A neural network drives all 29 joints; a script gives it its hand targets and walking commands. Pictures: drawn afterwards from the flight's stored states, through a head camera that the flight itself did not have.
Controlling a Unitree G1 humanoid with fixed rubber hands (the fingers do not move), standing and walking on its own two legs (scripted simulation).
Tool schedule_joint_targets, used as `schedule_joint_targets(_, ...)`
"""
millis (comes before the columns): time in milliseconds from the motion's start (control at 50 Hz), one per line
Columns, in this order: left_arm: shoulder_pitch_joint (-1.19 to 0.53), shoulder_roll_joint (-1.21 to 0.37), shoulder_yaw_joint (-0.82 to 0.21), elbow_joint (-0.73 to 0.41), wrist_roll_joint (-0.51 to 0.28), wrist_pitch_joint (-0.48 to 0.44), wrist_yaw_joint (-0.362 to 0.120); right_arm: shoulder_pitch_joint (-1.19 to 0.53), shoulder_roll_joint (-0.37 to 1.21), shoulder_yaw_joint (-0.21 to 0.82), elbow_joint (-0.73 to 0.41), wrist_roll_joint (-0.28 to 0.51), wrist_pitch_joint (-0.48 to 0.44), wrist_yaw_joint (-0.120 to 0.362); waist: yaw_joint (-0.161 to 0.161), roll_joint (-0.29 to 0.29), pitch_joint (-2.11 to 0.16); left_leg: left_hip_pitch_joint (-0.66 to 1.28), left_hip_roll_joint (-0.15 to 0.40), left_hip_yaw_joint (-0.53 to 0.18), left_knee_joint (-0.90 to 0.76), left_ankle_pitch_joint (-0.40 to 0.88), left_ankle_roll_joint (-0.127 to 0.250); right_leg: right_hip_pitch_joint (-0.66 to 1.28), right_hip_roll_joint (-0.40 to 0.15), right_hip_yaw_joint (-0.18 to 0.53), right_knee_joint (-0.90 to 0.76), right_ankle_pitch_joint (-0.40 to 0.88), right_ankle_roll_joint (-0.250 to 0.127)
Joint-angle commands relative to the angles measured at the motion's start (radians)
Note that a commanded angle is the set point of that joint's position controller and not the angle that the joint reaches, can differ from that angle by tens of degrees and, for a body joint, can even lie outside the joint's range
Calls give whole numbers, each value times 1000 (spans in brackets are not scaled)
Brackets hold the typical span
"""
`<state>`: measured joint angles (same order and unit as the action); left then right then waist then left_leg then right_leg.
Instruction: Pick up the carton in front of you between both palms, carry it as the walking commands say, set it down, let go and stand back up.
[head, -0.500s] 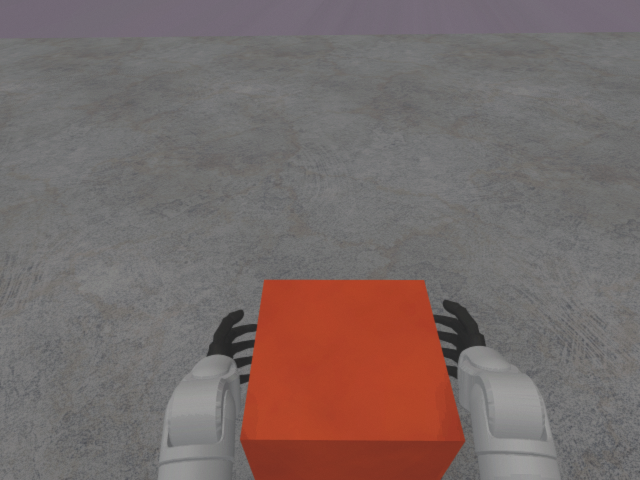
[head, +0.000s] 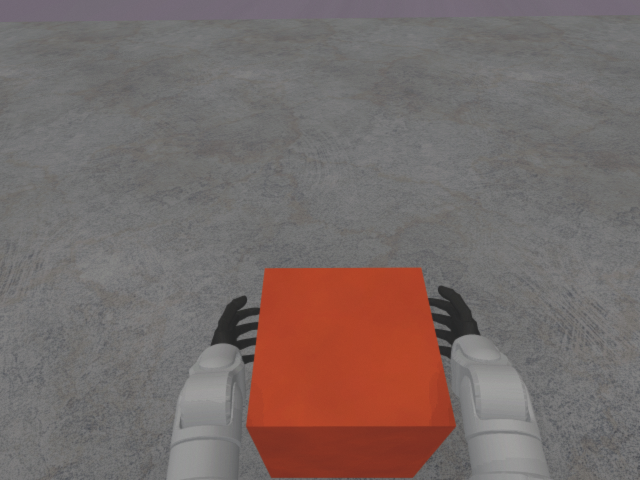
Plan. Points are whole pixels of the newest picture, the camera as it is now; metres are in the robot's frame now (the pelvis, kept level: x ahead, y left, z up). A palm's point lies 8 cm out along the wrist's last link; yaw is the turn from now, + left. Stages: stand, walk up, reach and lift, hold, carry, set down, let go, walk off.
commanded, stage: carry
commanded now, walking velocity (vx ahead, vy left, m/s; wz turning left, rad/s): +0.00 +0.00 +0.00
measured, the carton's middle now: (342, 378) +0.30 +0.00 -0.04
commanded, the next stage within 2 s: hold in 0.24 s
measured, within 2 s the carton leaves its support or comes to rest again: neither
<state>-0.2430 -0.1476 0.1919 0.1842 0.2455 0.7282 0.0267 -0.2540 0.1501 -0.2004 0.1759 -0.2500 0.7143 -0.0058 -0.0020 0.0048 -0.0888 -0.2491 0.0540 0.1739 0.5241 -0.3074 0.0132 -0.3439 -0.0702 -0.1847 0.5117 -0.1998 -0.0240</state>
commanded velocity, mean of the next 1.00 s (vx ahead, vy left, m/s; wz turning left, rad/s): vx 0.00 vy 0.00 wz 0.00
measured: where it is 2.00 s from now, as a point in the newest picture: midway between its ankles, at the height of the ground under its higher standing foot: outside the picture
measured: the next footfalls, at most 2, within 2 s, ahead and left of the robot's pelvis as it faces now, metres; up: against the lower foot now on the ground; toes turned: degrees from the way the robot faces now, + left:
none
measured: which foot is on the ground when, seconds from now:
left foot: down 0.00-1.00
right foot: down 0.00-1.00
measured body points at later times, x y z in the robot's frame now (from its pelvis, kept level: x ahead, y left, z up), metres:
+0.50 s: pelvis -0.01 +0.00 +0.01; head -0.03 +0.00 +0.46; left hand +0.28 +0.17 +0.04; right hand +0.30 -0.13 +0.04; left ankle -0.02 +0.10 -0.73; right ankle +0.04 -0.12 -0.73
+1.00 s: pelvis -0.05 -0.02 -0.01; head -0.03 -0.02 +0.44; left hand +0.29 +0.18 +0.01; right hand +0.33 -0.12 +0.02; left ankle -0.02 +0.10 -0.73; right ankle +0.04 -0.11 -0.73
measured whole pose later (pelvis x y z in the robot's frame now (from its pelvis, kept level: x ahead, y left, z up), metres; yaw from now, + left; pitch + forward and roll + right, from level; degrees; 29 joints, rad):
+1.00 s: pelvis -0.05 -0.02 -0.01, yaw +8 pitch -7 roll +0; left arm -0.63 -0.18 0.58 0.62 0.49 0.51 -0.07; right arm -0.65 0.22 -0.58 0.56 -0.47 0.54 0.03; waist -0.01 0.02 0.16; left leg -0.23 -0.03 -0.04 0.64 -0.29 0.02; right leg -0.27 0.03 0.00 0.61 -0.22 -0.02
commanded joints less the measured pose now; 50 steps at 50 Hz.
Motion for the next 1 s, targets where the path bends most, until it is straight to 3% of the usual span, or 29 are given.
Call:
schedule_joint_targets(0, -473, -864, -549, -78, -250, -27, -225, -399, 870, 545, -14, 229, -4, 207, 2, -6, -261, 39, 111, -109, -81, 206, 8, 156, -107, 120, -48, 218, -2)
schedule_joint_targets(220, -494, -871, -560, -81, -256, -28, -226, -413, 878, 545, -13, 230, -6, 207, 1, -2, -258, 41, 112, -113, -87, 210, 12, 155, -105, 119, -49, 204, 2)
schedule_joint_targets(240, -396, -882, -523, -60, -246, -27, -234, -304, 906, 530, -37, 229, 1, 211, -3, 42, -135, 87, -117, -272, -158, 460, 22, 402, 160, 255, -90, 391, -18)
schedule_joint_targets(260, -420, -881, -526, -107, -240, -48, -227, -335, 883, 528, -69, 222, -14, 207, -3, 41, -191, 96, -111, -289, -153, 524, 20, 462, 143, 282, -89, 474, -22)
schedule_joint_targets(280, -394, -856, -502, -99, -220, -50, -220, -344, 854, 520, -77, 207, -13, 206, 5, 24, -193, 134, -104, -291, -177, 410, 26, 461, 137, 282, -104, 403, -10)
schedule_joint_targets(340, -419, -861, -503, -84, -217, -60, -211, -354, 861, 528, -59, 210, -25, 202, 8, 10, -183, 156, -113, -299, -177, 478, 12, 477, 148, 282, -110, 435, 2)
schedule_joint_targets(360, -390, -849, -479, -53, -201, -61, -203, -363, 837, 521, -67, 207, -26, 207, 15, 35, -163, 211, -115, -291, -202, 400, 18, 429, 148, 274, -115, 378, 9)
schedule_joint_targets(420, -454, -861, -493, -60, -211, -66, -209, -390, 863, 522, -41, 209, -29, 209, 5, 1, -147, 196, -113, -290, -194, 379, 10, 420, 157, 267, -134, 302, 6)
schedule_joint_targets(520, -500, -868, -486, -29, -212, -60, -229, -387, 866, 467, 15, 175, -26, 205, -22, 12, -92, 135, -107, -289, -208, 247, 12, 427, 152, 265, -143, 200, -3)
schedule_joint_targets(640, -549, -890, -456, 17, -199, -62, -247, -448, 897, 455, 51, 171, -22, 225, -10, 16, -60, 62, -101, -287, -227, 107, 26, 450, 142, 261, -141, 104, -2)
schedule_joint_targets(700, -650, -886, -399, 98, -170, -80, -259, -567, 911, 416, 112, 156, -33, 237, 0, 16, -23, 3, -98, -280, -226, -28, 45, 437, 138, 256, -124, -11, 0)
schedule_joint_targets(780, -812, -877, -266, 278, -93, -139, -281, -764, 932, 298, 267, 104, -77, 255, 7, 4, 2, -7, -108, -265, -172, -154, 65, 354, 130, 270, -106, -186, 5)
schedule_joint_targets(860, -920, -788, -60, 434, 30, -201, -272, -873, 896, 112, 427, 13, -129, 228, 11, -30, 51, -39, -121, -253, -83, -183, 65, 263, 123, 293, -87, -317, 7)
schedule_joint_targets(920, -908, -686, 80, 488, 120, -232, -242, -844, 797, -38, 490, -73, -163, 186, 6, -42, 74, -83, -128, -249, -32, -152, 62, 195, 127, 290, -60, -304, 8)
schedule_joint_targets(980, -845, -580, 148, 501, 169, -272, -219, -766, 669, -140, 503, -139, -215, 151, -10, -22, 54, -172, -134, -243, 13, -85, 52, 121, 140, 270, -5, -173, 8)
